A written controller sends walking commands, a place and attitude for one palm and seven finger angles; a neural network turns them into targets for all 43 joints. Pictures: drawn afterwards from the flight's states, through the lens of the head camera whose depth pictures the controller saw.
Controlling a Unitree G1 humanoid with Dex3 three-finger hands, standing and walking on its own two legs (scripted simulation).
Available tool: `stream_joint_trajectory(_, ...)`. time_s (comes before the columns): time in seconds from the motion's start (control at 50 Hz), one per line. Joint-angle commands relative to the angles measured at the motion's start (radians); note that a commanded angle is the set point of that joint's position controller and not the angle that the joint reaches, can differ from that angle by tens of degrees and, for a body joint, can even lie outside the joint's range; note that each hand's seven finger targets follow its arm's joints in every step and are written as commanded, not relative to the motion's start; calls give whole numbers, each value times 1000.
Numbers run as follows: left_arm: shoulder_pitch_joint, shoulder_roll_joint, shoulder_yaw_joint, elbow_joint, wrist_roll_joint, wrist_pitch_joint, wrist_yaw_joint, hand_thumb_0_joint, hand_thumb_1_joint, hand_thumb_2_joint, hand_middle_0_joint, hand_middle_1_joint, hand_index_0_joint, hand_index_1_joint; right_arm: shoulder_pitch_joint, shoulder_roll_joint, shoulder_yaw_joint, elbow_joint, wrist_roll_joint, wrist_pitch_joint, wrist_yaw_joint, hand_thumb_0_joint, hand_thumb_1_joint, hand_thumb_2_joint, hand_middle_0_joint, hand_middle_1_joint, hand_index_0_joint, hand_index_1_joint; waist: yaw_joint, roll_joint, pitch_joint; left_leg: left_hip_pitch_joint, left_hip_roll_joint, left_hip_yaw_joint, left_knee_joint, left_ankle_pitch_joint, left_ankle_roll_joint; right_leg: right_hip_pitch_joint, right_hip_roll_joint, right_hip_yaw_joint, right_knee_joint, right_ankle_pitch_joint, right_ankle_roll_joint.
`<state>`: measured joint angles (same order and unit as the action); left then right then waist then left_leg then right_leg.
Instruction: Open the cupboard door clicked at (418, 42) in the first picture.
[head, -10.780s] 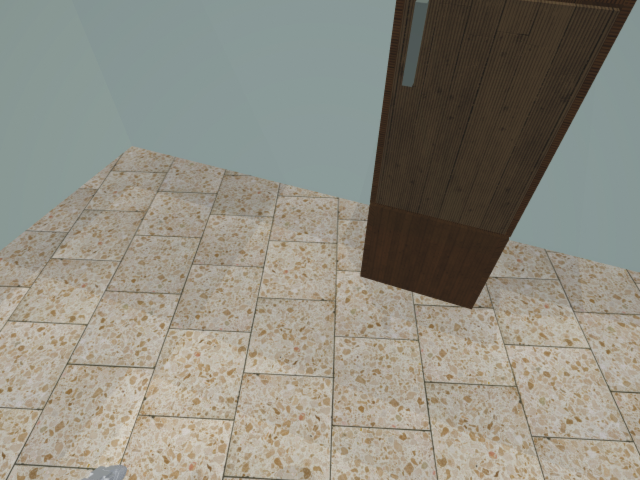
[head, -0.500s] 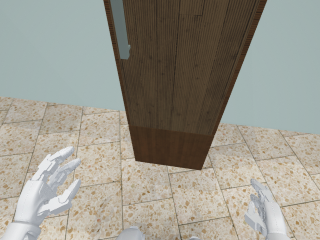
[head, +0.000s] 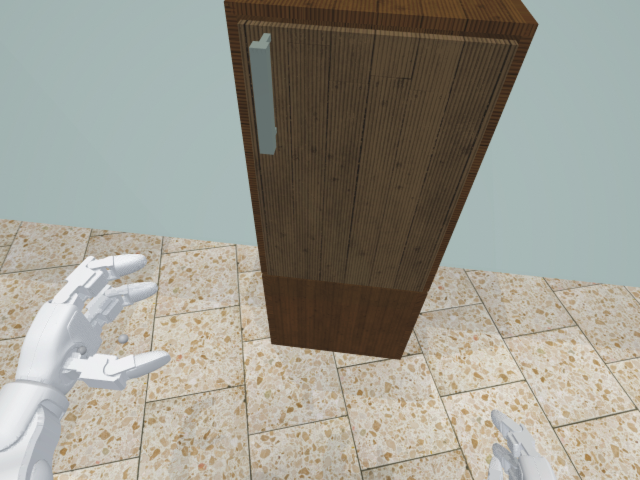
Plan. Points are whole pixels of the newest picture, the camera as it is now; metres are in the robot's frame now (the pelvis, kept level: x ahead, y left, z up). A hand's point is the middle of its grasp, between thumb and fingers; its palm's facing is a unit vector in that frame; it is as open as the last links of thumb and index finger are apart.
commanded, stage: raise the hand with hooked fingers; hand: left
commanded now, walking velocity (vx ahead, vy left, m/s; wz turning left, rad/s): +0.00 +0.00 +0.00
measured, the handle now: (267, 96) +0.61 +0.13 +0.18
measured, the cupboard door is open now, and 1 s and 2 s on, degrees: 0 0 0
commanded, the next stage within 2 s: move the hooked fingers beside the handle in 1.16 s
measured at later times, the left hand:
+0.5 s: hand (74, 261) +0.27 +0.27 +0.18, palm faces +0.03 -1.00 -0.09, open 13.9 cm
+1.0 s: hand (109, 225) +0.30 +0.24 +0.20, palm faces +0.01 -1.00 -0.07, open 14.0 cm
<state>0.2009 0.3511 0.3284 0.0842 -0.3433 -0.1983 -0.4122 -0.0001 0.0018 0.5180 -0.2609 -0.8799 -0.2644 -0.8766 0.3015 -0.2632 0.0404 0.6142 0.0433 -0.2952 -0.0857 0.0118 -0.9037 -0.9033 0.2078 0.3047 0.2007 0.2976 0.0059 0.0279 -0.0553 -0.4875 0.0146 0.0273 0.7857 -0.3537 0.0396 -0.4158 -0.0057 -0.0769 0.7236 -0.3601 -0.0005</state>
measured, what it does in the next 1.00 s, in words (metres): stands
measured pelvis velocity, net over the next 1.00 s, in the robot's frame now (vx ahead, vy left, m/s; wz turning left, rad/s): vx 0.01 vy -0.04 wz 0.00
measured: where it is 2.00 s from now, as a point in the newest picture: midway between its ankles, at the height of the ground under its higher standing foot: outside the picture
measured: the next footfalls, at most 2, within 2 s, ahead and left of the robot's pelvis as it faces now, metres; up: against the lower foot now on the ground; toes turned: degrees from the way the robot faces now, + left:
none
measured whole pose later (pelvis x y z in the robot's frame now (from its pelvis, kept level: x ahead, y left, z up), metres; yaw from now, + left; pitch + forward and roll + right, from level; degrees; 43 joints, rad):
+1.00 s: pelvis +0.01 -0.04 +0.02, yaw +0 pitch -2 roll +0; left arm -0.17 0.47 0.46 0.25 -0.33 0.10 -0.50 -0.02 -0.50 0.30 -0.30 -1.20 -0.30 -1.20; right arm 0.24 -0.29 0.06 0.60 0.08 -0.21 -0.11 0.01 -0.91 -0.90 0.21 0.30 0.20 0.30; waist 0.03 0.06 -0.03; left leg -0.24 0.03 0.02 0.52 -0.25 -0.01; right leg -0.18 0.02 -0.08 0.50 -0.28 -0.04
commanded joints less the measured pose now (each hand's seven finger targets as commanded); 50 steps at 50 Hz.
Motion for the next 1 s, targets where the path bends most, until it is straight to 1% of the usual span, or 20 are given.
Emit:
stream_joint_trajectory(0.0,-219,225,111,-213,-23,-16,10,0,-220,420,-280,-1020,-280,-1020,-114,-139,-41,-168,8,-65,-15,0,-900,-900,200,300,200,300,20,75,-116,176,8,-110,-226,108,-22,23,41,-4,-133,92,-29)
stream_joint_trajectory(0.04,-263,230,113,-225,-20,4,8,0,-267,400,-283,-1050,-283,-1050,-123,-136,-40,-166,13,-60,-21,0,-900,-900,200,300,200,300,18,75,-128,205,9,-109,-242,126,-23,45,37,-6,-147,110,-28)
stream_joint_trajectory(0.06,-274,228,108,-227,-15,17,7,0,-290,390,-285,-1065,-285,-1065,-126,-134,-37,-168,14,-59,-22,0,-900,-900,200,300,200,300,21,106,-127,223,10,-111,-250,138,-25,48,37,-7,-151,119,-29)
stream_joint_trajectory(0.12,-333,247,118,-207,-18,58,-6,0,-360,360,-290,-1110,-290,-1110,-135,-133,-27,-170,15,-50,-26,0,-900,-900,200,300,200,300,23,78,-104,246,10,-119,-281,150,-29,80,40,-8,-181,140,-31)
stream_joint_trajectory(0.24,-434,274,125,-183,-13,124,-33,0,-500,300,-300,-1200,-300,-1200,-151,-128,-16,-170,19,-29,-32,0,-900,-900,200,300,200,300,24,82,-106,300,6,-116,-313,171,-27,115,41,-3,-230,162,-32)
stream_joint_trajectory(0.3,-466,309,149,-149,-12,151,-39,0,-500,300,-300,-1200,-300,-1200,-155,-130,-10,-166,19,-17,-34,0,-900,-900,200,300,200,300,29,72,-92,308,1,-113,-327,159,-25,132,45,2,-257,156,-32)
stream_joint_trajectory(0.34,-523,316,147,-142,-11,166,-47,0,-500,300,-300,-1200,-300,-1200,-168,-128,-6,-166,23,-10,-36,0,-900,-900,200,300,200,300,23,92,-83,315,-1,-111,-339,147,-24,135,40,3,-270,150,-34)
stream_joint_trajectory(0.38,-553,339,161,-146,-11,174,-53,0,-500,300,-300,-1200,-300,-1200,-169,-126,-6,-170,24,-8,-40,0,-900,-900,200,300,200,300,24,87,-114,343,-4,-110,-342,171,-21,152,39,6,-280,169,-33)
stream_joint_trajectory(0.42,-591,361,174,-136,-12,184,-59,0,-500,300,-300,-1200,-300,-1200,-173,-126,-1,-166,24,-4,-38,0,-900,-900,200,300,200,300,26,87,-109,345,-5,-106,-347,194,-21,171,40,7,-293,187,-35)
stream_joint_trajectory(0.46,-619,373,178,-130,-9,192,-65,0,-500,300,-300,-1200,-300,-1200,-175,-126,-1,-165,26,-2,-40,0,-900,-900,200,300,200,300,26,112,-126,366,-7,-102,-350,216,-21,180,37,9,-301,206,-36)
stream_joint_trajectory(0.5,-624,399,197,-85,-10,206,-71,0,-500,300,-300,-1200,-300,-1200,-172,-127,1,-161,26,2,-39,0,-900,-900,200,300,200,300,32,75,-114,360,-10,-96,-352,222,-16,193,39,14,-318,213,-35)
stream_joint_trajectory(0.54,-666,403,191,-64,-9,222,-80,0,-500,300,-300,-1200,-300,-1200,-181,-128,1,-162,32,6,-39,0,-900,-900,200,300,200,300,27,93,-100,357,-14,-92,-360,208,-15,192,34,19,-328,206,-34)
stream_joint_trajectory(0.6,-695,439,212,-29,-13,241,-92,0,-500,300,-300,-1200,-300,-1200,-183,-132,0,-165,36,10,-38,0,-900,-900,200,300,200,300,33,51,-112,360,-19,-84,-359,214,-8,210,32,26,-342,215,-31)
stream_joint_trajectory(0.64,-733,465,226,-14,-13,253,-100,0,-500,300,-300,-1200,-300,-1200,-187,-134,1,-166,36,12,-36,0,-900,-900,200,300,200,300,35,63,-125,363,-23,-79,-357,234,-6,222,25,33,-341,246,-31)
stream_joint_trajectory(0.7,-642,409,200,84,-29,273,-124,0,-500,300,-300,-1200,-300,-1200,-176,-137,-6,-167,40,21,-25,0,-900,-900,200,300,200,300,36,-20,-96,327,-23,-61,-332,240,-2,215,16,55,-339,276,-20)
stream_joint_trajectory(0.74,-645,420,201,81,-29,282,-132,0,-500,300,-300,-1200,-300,-1200,-181,-144,-12,-176,44,26,-20,0,-900,-900,200,300,200,300,38,-22,-108,311,-26,-53,-321,231,-2,206,9,69,-332,273,-12)
stream_joint_trajectory(0.76,-664,413,192,47,-26,279,-132,0,-500,300,-300,-1200,-300,-1200,-188,-142,-13,-179,46,27,-18,0,-900,-900,200,300,200,300,35,21,-127,325,-28,-47,-314,241,-2,211,6,72,-327,284,-12)
stream_joint_trajectory(0.86,-701,475,262,-53,-26,240,-93,0,-500,300,-300,-1200,-300,-1200,-186,-129,-15,-193,39,23,-19,0,-900,-900,200,300,200,300,46,41,-188,346,-32,-42,-303,273,2,249,7,79,-314,325,-7)
stream_joint_trajectory(0.92,-698,473,267,-50,-24,229,-73,0,-500,300,-300,-1200,-300,-1200,-187,-126,-14,-183,37,24,-25,0,-900,-900,200,300,200,300,43,25,-149,328,-28,-40,-308,262,2,242,5,85,-320,320,-1)
stream_joint_trajectory(0.98,-707,443,238,-38,-18,236,-74,0,-500,300,-300,-1200,-300,-1200,-186,-127,-13,-180,41,26,-31,0,-900,-900,200,300,200,300,37,69,-132,340,-29,-38,-313,253,1,226,5,80,-322,314,-3)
